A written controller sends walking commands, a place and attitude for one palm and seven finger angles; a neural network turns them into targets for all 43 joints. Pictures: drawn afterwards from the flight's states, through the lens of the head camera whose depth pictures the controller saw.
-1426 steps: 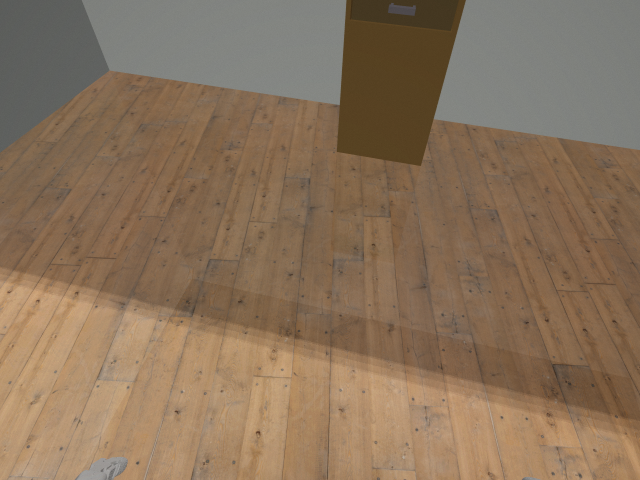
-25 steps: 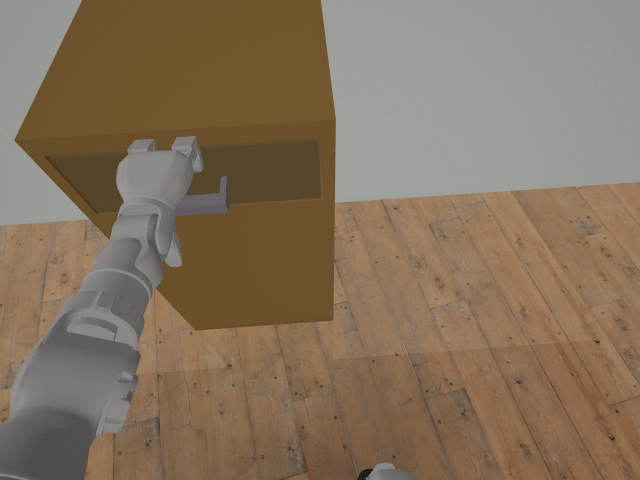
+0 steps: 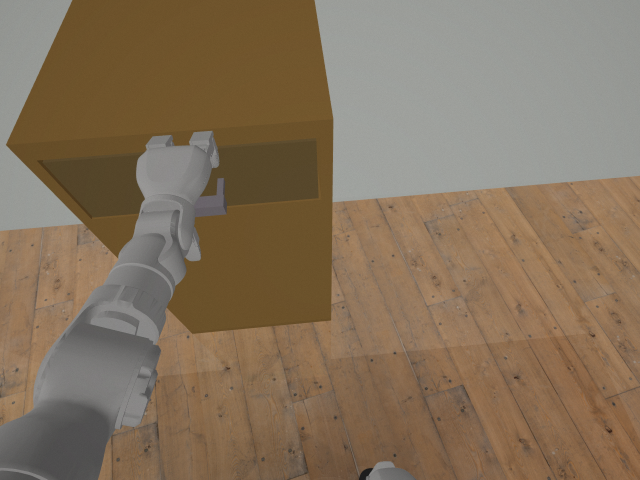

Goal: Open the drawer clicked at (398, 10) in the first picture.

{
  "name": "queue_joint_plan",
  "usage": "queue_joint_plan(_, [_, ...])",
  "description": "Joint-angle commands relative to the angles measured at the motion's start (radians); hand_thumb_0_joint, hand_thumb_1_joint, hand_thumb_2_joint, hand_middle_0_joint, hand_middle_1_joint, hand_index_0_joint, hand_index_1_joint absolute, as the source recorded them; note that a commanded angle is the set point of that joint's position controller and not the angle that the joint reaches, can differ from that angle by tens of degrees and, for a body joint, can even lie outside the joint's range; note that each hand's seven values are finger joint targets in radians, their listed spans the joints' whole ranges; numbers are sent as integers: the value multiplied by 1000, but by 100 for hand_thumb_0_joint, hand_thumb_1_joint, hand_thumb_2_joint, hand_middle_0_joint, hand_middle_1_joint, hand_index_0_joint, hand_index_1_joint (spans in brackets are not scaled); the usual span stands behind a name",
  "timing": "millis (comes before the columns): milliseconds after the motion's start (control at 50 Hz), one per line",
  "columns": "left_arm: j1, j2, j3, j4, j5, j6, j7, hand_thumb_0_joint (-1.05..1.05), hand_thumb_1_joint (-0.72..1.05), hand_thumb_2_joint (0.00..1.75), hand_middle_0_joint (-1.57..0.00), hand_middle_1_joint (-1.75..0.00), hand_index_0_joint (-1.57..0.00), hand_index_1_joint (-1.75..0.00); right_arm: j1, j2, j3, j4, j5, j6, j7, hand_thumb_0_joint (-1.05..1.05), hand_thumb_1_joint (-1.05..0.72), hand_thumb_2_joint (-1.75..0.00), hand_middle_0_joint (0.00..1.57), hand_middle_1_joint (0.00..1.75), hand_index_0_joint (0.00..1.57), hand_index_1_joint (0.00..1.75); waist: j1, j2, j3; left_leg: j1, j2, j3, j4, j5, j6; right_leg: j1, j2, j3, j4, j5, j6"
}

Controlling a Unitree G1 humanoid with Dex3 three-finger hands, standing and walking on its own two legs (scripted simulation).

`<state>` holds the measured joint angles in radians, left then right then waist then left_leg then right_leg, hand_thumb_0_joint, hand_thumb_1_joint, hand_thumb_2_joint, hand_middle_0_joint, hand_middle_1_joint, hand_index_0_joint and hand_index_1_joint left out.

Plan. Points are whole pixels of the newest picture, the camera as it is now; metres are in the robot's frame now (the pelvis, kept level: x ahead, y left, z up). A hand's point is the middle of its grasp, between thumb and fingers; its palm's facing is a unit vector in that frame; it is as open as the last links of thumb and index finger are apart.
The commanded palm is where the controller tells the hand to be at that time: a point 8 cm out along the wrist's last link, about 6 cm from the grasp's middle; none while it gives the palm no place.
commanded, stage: re-aim the fingers above the handle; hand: left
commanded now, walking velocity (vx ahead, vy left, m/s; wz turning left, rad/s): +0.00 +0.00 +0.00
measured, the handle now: (193, 196) +0.53 +0.17 -0.02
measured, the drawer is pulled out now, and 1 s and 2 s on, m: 0.00 0.00 0.00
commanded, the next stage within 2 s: lower the fingers behind the handle in 0.62 s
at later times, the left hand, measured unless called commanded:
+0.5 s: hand (188, 196) +0.49 +0.16 +0.03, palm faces -0.01 +0.00 -1.00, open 13.7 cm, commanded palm +0.46 +0.18 +0.09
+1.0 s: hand (177, 214) +0.48 +0.18 +0.00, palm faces -0.10 -0.01 -1.00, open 13.9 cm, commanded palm +0.46 +0.18 +0.07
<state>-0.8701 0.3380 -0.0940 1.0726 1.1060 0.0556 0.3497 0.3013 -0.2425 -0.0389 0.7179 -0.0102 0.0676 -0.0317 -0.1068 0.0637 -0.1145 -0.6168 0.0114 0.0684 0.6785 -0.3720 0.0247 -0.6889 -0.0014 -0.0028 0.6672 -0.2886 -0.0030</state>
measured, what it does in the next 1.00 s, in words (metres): stands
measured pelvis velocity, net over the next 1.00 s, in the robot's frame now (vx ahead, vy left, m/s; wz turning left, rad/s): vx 0.00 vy -0.01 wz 0.02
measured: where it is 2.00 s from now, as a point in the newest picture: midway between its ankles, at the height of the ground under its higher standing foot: outside the picture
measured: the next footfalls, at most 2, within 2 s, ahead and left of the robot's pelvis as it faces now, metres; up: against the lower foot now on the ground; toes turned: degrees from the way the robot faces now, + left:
none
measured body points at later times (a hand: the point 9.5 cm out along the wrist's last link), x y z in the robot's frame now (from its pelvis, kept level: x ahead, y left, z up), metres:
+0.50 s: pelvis +0.00 +0.00 +0.00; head +0.10 -0.02 +0.44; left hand +0.48 +0.16 +0.09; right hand +0.04 -0.27 -0.14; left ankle -0.04 +0.10 -0.72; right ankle +0.01 -0.12 -0.72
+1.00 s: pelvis +0.00 -0.01 -0.01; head +0.11 -0.02 +0.43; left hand +0.48 +0.18 +0.06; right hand +0.02 -0.29 -0.14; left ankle -0.04 +0.10 -0.72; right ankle +0.01 -0.12 -0.72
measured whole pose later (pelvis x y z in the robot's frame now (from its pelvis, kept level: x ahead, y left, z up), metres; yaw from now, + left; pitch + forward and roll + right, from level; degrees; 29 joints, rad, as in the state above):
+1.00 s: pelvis +0.00 -0.01 -0.01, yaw +1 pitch +20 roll +0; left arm -0.84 0.40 -0.09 1.06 1.10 -0.04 0.32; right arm 0.35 -0.27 -0.07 0.73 -0.02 0.03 -0.04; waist -0.10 0.05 -0.12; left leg -0.69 0.02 0.04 0.73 -0.39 0.01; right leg -0.75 0.00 -0.03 0.71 -0.31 -0.01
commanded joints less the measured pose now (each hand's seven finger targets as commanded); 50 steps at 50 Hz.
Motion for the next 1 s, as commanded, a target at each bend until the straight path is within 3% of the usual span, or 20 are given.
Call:
queue_joint_plan(0, [-395,336,119,-200,-15,19,27,0,-50,30,-30,-120,-30,-120,110,-152,-54,-75,4,-16,-23,0,-90,-90,20,30,20,30,31,-79,-446,139,-41,-21,-52,398,15,371,40,-14,-37,384,-21])
queue_joint_plan(40, [-396,257,56,-204,-13,5,17,0,-50,30,-30,-120,-30,-120,116,-148,-60,-78,7,-23,-22,0,-90,-90,20,30,20,30,10,-71,-422,165,-35,-23,-55,389,13,326,43,-20,-51,352,-22])
queue_joint_plan(120, [-390,213,30,-238,-16,-33,9,0,-50,30,-30,-120,-30,-120,130,-146,-72,-69,6,-35,-19,0,-90,-90,20,30,20,30,7,-57,-432,213,-32,-33,-43,429,14,301,47,-22,-55,349,-26])
queue_joint_plan(180, [-428,142,-25,-263,-26,-54,8,0,-50,30,-30,-120,-30,-120,140,-144,-80,-55,4,-39,-12,0,-90,-90,20,30,20,30,-18,-52,-417,250,-28,-47,-37,448,14,257,49,-27,-62,331,-25])
queue_joint_plan(200, [-431,167,-4,-263,-26,-55,11,0,-50,30,-30,-120,-30,-120,144,-148,-80,-50,6,-37,-10,0,-90,-90,20,30,20,30,-13,-34,-410,254,-29,-53,-37,449,11,243,51,-29,-55,323,-30])
queue_joint_plan(280, [-507,148,-22,-263,-14,-54,44,0,-50,30,-30,-120,-30,-120,140,-142,-78,-35,-1,-40,-7,0,-90,-90,20,30,20,30,-25,-17,-395,244,-33,-59,-32,427,10,215,50,-33,-52,297,-33])
queue_joint_plan(320, [-501,216,33,-226,-1,-33,68,0,-50,30,-30,-120,-30,-120,135,-146,-70,-31,-4,-37,-9,0,-90,-90,20,30,20,30,-12,-29,-410,209,-39,-55,-32,406,8,238,49,-31,-42,301,-34])
queue_joint_plan(380, [-524,251,50,-190,5,6,84,0,-50,30,-30,-120,-30,-120,127,-146,-61,-35,-5,-34,-10,0,-90,-90,20,30,20,30,-13,-31,-424,167,-44,-45,-32,387,9,269,47,-26,-33,321,-31])
queue_joint_plan(440, [-460,264,70,-172,-3,42,68,0,-50,30,-30,-120,-30,-120,122,-146,-60,-49,-7,-28,-9,0,-90,-90,20,30,20,30,8,-48,-488,170,-43,-30,-27,444,11,344,44,-20,-26,407,-26])
queue_joint_plan(460, [-445,300,100,-171,-8,47,57,0,-50,30,-30,-120,-30,-120,117,-151,-58,-51,-6,-22,-12,0,-90,-90,20,30,20,30,16,-66,-507,157,-45,-29,-24,462,12,376,42,-16,-22,438,-26])
queue_joint_plan(540, [-419,261,52,-130,-16,54,25,0,-50,30,-30,-120,-30,-120,106,-154,-52,-62,7,-17,-20,0,-90,-90,20,30,20,30,-5,-123,-381,109,-44,-18,-54,347,17,344,41,-17,-58,362,-15])
queue_joint_plan(600, [-432,305,70,-139,-14,30,8,0,-50,30,-30,-120,-30,-120,111,-156,-50,-65,9,-20,-31,0,-90,-90,20,30,20,30,-3,-99,-382,106,-46,-17,-55,323,19,340,37,-11,-57,339,-16])
queue_joint_plan(680, [-418,298,73,-166,-18,-1,5,0,-50,30,-30,-120,-30,-120,126,-151,-54,-73,6,-27,-31,0,-90,-90,20,30,20,30,0,-90,-423,116,-47,-15,-44,348,19,358,37,-5,-50,369,-15])
queue_joint_plan(700, [-385,321,95,-157,-21,-3,4,0,-50,30,-30,-120,-30,-120,122,-153,-53,-74,7,-25,-30,0,-90,-90,20,30,20,30,15,-94,-417,103,-49,-14,-45,338,18,363,36,-4,-47,364,-17])
queue_joint_plan(740, [-408,285,56,-150,-14,-8,5,0,-50,30,-30,-120,-30,-120,130,-153,-54,-72,8,-30,-30,0,-90,-90,20,30,20,30,-10,-93,-381,90,-46,-14,-42,307,18,320,37,-5,-53,333,-14])
queue_joint_plan(800, [-411,276,50,-156,-14,-34,-2,0,-50,30,-30,-120,-30,-120,149,-156,-62,-67,8,-38,-29,0,-90,-90,20,30,20,30,-20,-89,-398,99,-47,-21,-24,311,19,297,40,-5,-44,328,-16])
queue_joint_plan(840, [-446,232,17,-199,-17,-62,-3,0,-50,30,-30,-120,-30,-120,161,-151,-68,-65,4,-47,-28,0,-90,-90,20,30,20,30,-29,-50,-434,129,-46,-25,-8,340,20,276,42,-3,-35,341,-19])
queue_joint_plan(880, [-462,255,39,-207,-15,-89,2,0,-50,30,-30,-120,-30,-120,173,-152,-75,-50,0,-52,-27,0,-90,-90,20,30,20,30,-37,-45,-435,133,-43,-37,12,356,20,248,43,-6,-22,339,-20])
queue_joint_plan(920, [-445,278,70,-230,-10,-110,18,0,-50,30,-30,-120,-30,-120,179,-150,-79,-43,-6,-54,-24,0,-90,-90,20,30,20,30,-19,-24,-483,139,-43,-40,32,398,17,249,43,-5,2,365,-24])
queue_joint_plan(980, [-455,256,59,-219,1,-107,50,0,-50,30,-30,-120,-30,-120,192,-148,-83,-26,-13,-55,-14,0,-90,-90,20,30,20,30,-29,7,-488,139,-39,-49,58,442,12,198,46,-17,26,371,-26])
